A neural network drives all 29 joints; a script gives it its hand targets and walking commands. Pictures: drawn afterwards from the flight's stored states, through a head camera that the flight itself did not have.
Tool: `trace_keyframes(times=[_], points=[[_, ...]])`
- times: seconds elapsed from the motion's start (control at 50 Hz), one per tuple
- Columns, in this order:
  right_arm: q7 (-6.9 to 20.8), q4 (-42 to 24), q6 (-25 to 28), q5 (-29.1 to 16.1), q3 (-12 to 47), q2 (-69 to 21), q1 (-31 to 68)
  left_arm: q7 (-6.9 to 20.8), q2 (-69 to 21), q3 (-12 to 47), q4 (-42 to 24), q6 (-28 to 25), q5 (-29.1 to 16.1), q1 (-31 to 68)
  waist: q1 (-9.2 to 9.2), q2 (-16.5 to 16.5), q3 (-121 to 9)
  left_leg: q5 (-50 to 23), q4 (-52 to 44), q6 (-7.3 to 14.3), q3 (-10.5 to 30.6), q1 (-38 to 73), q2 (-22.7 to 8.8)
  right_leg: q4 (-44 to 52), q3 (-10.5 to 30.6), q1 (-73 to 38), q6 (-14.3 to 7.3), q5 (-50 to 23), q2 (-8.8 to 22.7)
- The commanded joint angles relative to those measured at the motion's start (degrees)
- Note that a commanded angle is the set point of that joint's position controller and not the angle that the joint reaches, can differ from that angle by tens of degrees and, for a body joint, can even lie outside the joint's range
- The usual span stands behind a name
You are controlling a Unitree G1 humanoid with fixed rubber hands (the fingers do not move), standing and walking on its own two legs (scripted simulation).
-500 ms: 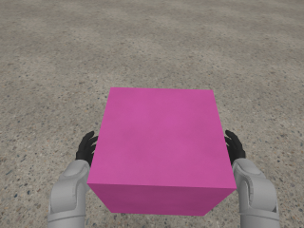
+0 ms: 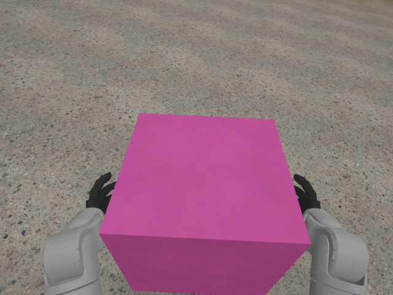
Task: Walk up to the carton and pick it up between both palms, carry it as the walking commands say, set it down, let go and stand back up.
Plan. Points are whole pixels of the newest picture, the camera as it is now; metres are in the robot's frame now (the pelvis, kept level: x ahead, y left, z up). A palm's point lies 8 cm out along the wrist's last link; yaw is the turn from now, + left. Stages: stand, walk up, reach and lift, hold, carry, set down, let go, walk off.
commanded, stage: carry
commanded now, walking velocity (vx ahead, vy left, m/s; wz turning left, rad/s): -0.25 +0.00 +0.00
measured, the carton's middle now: (202, 206) +0.29 +0.01 +0.03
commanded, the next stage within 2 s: none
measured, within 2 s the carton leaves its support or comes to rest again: neither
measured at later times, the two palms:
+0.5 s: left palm (87, 287) +0.12 +0.18 +0.09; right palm out of the picture +0.10 -0.19 +0.08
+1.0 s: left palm out of the picture +0.00 +0.17 +0.09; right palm out of the picture -0.01 -0.20 +0.07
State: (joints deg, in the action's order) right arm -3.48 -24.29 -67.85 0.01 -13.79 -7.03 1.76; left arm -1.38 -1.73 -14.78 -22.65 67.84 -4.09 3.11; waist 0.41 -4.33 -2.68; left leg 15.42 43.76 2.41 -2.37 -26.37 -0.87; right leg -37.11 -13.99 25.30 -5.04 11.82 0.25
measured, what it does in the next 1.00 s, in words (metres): walks backwards: right foot, then left foot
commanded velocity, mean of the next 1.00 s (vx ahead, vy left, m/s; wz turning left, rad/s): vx -0.25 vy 0.00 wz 0.00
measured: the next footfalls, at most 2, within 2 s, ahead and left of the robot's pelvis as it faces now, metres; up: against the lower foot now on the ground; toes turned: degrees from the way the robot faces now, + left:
right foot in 0.40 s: -0.09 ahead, -0.13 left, +0.00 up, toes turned -3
left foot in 0.66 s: -0.14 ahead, +0.10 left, +0.00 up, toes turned +2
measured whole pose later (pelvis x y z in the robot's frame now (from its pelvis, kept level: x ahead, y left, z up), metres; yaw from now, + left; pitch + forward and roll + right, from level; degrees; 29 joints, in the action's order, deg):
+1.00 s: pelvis -0.25 -0.01 +0.01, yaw +0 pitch +1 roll +1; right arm -2.3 -29.5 -64.1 -3.1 -15.5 -6.8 0.1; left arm -1.5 -5.7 -15.1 -28.3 63.3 -4.8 0.7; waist 0.4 1.3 2.5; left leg 21.9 42.9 0.4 -2.9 -26.5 -0.6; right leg -40.2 -2.6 21.6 -1.0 19.1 1.4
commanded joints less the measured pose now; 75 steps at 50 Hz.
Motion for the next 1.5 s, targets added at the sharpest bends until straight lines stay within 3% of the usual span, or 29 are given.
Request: trace_keyframes(times=[0.0,0.04,0.12,0.24,0.3,0.32,0.34,0.36,0.38,0.42,0.5,0.56,0.6,0.64,0.7,0.82,0.86,0.88,0.9,0.92,0.96,1.02,1.1,1.16,1.22,1.24,1.3,1.32,1.48], points=[[9.37,-11.35,3.83,-15.36,42.88,-43.32,28.15,4.67,-53.77,54.57,-19.92,-2.59,-14.69,37.63,-0.74,21.51,-10.66,3.22,-32.17,5.22,25.64,-0.64,-20.15,-29.17,17.21,6.61,4.04,18.53,-0.86],[9.77,-14.55,4.58,-17.22,44.72,-45.42,30.99,4.56,-55.32,54.68,-21.18,-3.08,-14.82,34.58,0.14,18.06,-14.50,15.57,-33.51,2.88,19.17,-0.35,-16.56,-33.02,13.68,4.45,5.73,12.20,-1.38],[9.80,-14.57,5.01,-16.44,45.49,-44.26,28.70,4.63,-55.63,53.95,-19.18,-3.53,-14.56,32.01,-0.19,12.89,-15.85,3.94,-31.21,-0.23,20.71,12.39,-16.64,-24.92,13.17,8.74,6.47,13.94,-1.51],[8.80,-18.68,5.09,-15.70,46.66,-41.35,26.28,4.70,-52.52,54.06,-20.79,-3.03,-14.64,26.07,-0.43,22.19,-23.35,-9.47,-29.07,2.81,18.51,21.65,-17.51,-9.41,9.25,1.05,6.37,16.05,-2.66],[9.23,-16.54,4.61,-15.02,45.48,-42.03,22.98,4.68,-53.21,53.71,-19.99,-3.21,-14.21,27.98,0.92,23.20,-23.74,4.14,-35.12,-4.56,13.23,15.33,-12.91,6.86,4.64,-11.96,3.49,15.17,-5.03],[9.21,-15.91,4.33,-15.02,45.94,-42.18,23.46,4.81,-52.90,53.55,-20.18,-3.25,-13.69,28.53,1.96,20.05,-21.68,6.32,-32.69,-6.70,8.61,10.35,-9.86,12.84,5.15,-14.97,2.41,11.42,-3.88],[8.91,-18.73,4.60,-15.81,48.56,-41.33,24.59,5.11,-52.07,51.71,-18.15,-3.53,-12.86,23.63,2.93,3.66,-22.80,6.12,-19.77,-7.72,3.82,6.85,-4.44,21.93,15.77,-19.18,-0.30,12.92,3.73],[8.57,-17.88,4.06,-15.28,48.49,-40.39,23.11,5.42,-51.10,51.29,-18.09,-3.40,-12.87,23.91,2.42,-15.30,-22.20,18.45,5.99,-6.84,0.89,1.19,1.33,23.12,37.71,-12.95,-7.23,7.55,22.40],[8.86,-21.24,4.70,-15.82,47.64,-38.55,29.83,5.71,-51.33,51.35,-17.10,-3.64,-11.99,25.04,2.36,-17.56,-18.00,23.14,23.05,-6.23,5.06,-2.39,0.52,25.47,40.06,-0.64,-13.15,8.23,30.20],[8.39,-21.70,5.26,-17.72,48.45,-40.78,33.17,5.95,-51.89,51.64,-18.41,-3.81,-12.31,25.81,1.48,-3.11,-12.52,17.77,29.81,-5.07,9.05,-5.41,-0.86,22.57,28.37,3.91,-6.73,9.56,23.11],[7.63,-18.20,3.69,-16.37,48.92,-37.68,31.98,5.99,-45.57,49.14,-15.61,-2.54,-11.26,25.21,-0.25,-6.92,-11.09,13.15,21.35,-5.04,-0.52,-1.51,-1.19,14.78,20.23,-0.81,-4.23,-19.05,16.90],[7.03,-13.13,2.77,-15.42,47.95,-39.09,24.46,4.65,-45.11,50.01,-18.92,-3.54,-12.15,23.14,0.07,-11.25,-22.54,6.64,-11.25,-4.69,-1.84,2.01,-1.13,1.30,18.70,-21.46,-3.10,-53.48,14.30],[7.11,-15.87,2.98,-15.77,48.59,-38.05,23.17,4.22,-45.23,50.93,-18.35,-3.54,-11.87,20.40,-1.18,-8.02,-23.54,-9.18,-24.65,-5.14,3.29,15.18,-5.68,-2.84,16.80,-12.51,2.75,-31.87,11.00],[7.62,-15.77,3.60,-17.21,49.20,-40.32,23.25,4.34,-46.18,50.03,-20.85,-4.27,-11.90,21.07,-0.06,19.30,-23.44,-69.34,-13.66,1.82,20.24,26.73,-21.59,-16.25,11.36,7.49,5.26,14.73,2.23],[8.24,-20.96,5.55,-17.08,49.31,-40.91,23.60,4.98,-50.35,53.08,-22.14,-4.99,-13.96,24.80,-1.14,21.29,-18.47,-40.55,-19.05,7.26,14.42,15.46,-18.83,-30.52,13.61,8.86,5.72,17.66,-0.36],[7.60,-19.85,5.91,-16.85,51.52,-43.01,23.28,5.11,-50.43,52.59,-24.08,-5.91,-14.46,24.22,-0.32,16.13,-20.32,-42.71,-13.56,5.15,10.77,21.10,-15.04,-5.89,10.29,1.99,5.54,16.09,0.39],[6.85,-19.47,5.41,-15.37,50.80,-39.34,19.63,5.33,-47.52,51.86,-22.15,-5.31,-13.17,21.08,0.22,15.95,-22.79,-36.20,-10.61,2.92,7.85,18.77,-12.15,9.03,10.33,-7.36,5.40,-4.43,1.17],[6.63,-18.49,5.19,-14.36,50.30,-38.10,17.69,5.55,-46.53,51.30,-20.29,-4.86,-12.79,19.82,0.11,11.42,-24.12,-30.92,-7.37,0.79,8.61,13.00,-10.13,9.34,15.24,-13.94,4.48,-17.62,4.75],[6.46,-19.93,5.26,-14.94,51.11,-40.32,19.52,5.59,-47.27,51.98,-22.54,-5.54,-13.43,22.19,0.46,-1.06,-25.26,-12.02,2.25,-2.86,3.60,3.17,-4.13,9.98,28.03,-22.53,1.04,-42.91,17.18],[6.72,-24.46,5.77,-16.83,52.99,-39.99,25.16,5.75,-46.36,49.93,-21.73,-5.95,-12.37,20.13,0.78,-17.30,-24.12,24.07,13.39,-4.04,-0.72,-6.28,1.82,12.33,37.66,-23.65,-6.63,-57.07,28.28],[6.94,-19.80,5.18,-17.27,53.49,-42.26,25.36,6.03,-46.33,50.09,-21.92,-5.93,-12.01,21.71,1.03,-12.14,-19.63,20.18,25.00,-2.98,6.24,-3.69,-1.30,13.72,28.26,-13.30,-7.05,-38.32,22.50],[6.19,-19.08,4.60,-16.84,52.93,-40.77,25.31,6.12,-44.88,47.39,-17.62,-5.16,-11.17,17.09,0.39,-10.56,-19.38,15.05,26.08,-3.85,2.45,-3.63,-0.66,12.39,24.08,-12.22,-5.31,-36.18,19.15],[6.18,-16.64,4.06,-15.53,50.56,-38.80,21.13,5.56,-44.67,49.49,-19.67,-4.71,-12.40,20.08,0.26,-5.74,-20.65,14.85,5.37,-5.26,-1.81,0.54,-0.23,8.33,21.34,-17.30,-4.55,-47.41,16.84],[5.96,-12.21,2.81,-14.52,47.92,-37.70,17.62,4.74,-43.34,48.77,-15.71,-3.24,-11.25,17.08,-0.47,-5.98,-25.65,4.71,-17.48,-3.86,-2.21,13.25,0.29,8.14,23.62,-15.20,-2.80,-29.64,16.00],[7.39,-19.63,4.46,-16.69,49.65,-39.57,23.17,4.90,-47.23,51.75,-21.55,-4.53,-12.73,22.27,-0.91,20.35,-18.02,-35.40,-23.10,4.51,25.77,19.84,-22.33,-15.18,11.99,10.21,5.68,17.77,0.57],[7.38,-20.01,4.81,-16.67,49.86,-39.83,22.74,4.94,-47.04,51.98,-21.11,-4.75,-12.69,22.17,-1.43,14.82,-17.74,-38.13,-20.83,6.86,19.20,15.46,-22.36,-26.48,15.15,8.22,5.05,20.42,-1.07],[8.35,-16.23,5.39,-15.43,48.22,-41.23,21.26,5.07,-47.93,54.51,-23.13,-5.13,-13.75,26.62,-0.95,18.64,-16.14,-6.57,-24.86,5.26,12.39,6.14,-15.78,-35.47,15.53,6.19,5.29,12.61,-0.30],[8.36,-16.59,5.46,-16.30,49.69,-43.18,25.03,5.03,-50.09,53.31,-21.14,-4.95,-13.31,26.77,-0.61,14.58,-14.16,-14.78,-22.94,5.98,13.47,7.67,-15.90,-34.25,14.81,7.55,4.92,14.25,-0.53],[7.18,-12.54,2.71,-13.43,48.43,-37.52,21.06,5.24,-43.20,49.19,-16.96,-2.66,-10.96,23.92,0.98,19.86,-16.57,8.97,-26.24,3.88,13.23,4.28,-14.29,-0.87,10.64,-10.43,3.46,11.79,1.43]])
